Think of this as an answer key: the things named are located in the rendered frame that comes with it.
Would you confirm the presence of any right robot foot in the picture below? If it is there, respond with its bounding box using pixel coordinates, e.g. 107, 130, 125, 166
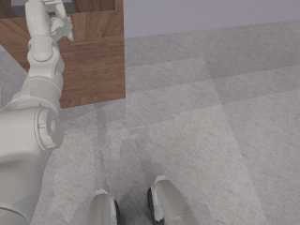
147, 188, 165, 225

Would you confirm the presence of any robot left upper arm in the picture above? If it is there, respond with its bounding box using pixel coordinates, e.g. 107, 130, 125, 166
0, 106, 65, 225

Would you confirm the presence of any left robot forearm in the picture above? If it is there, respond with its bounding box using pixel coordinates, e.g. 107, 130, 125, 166
0, 36, 65, 116

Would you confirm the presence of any right robot shin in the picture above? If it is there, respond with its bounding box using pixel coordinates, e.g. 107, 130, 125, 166
152, 175, 166, 221

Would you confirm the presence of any cabinet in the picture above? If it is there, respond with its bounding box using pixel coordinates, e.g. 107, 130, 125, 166
0, 0, 126, 109

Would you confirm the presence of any drawer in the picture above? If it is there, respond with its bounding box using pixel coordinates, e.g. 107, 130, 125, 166
0, 0, 115, 19

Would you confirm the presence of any handle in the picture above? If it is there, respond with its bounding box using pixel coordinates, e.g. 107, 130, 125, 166
11, 0, 75, 17

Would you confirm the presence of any robot left hand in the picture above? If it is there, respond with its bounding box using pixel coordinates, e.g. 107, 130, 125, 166
24, 0, 74, 42

